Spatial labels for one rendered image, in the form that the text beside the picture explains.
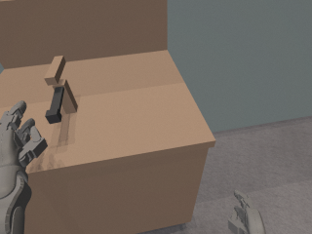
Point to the counter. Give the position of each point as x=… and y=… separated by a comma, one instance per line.
x=129, y=152

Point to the tap lever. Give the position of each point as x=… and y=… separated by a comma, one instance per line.
x=53, y=114

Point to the robot right hand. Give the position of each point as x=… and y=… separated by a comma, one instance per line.
x=251, y=220

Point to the robot left hand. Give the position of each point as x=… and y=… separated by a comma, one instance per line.
x=18, y=147

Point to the robot left forearm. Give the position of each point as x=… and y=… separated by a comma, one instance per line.
x=15, y=194

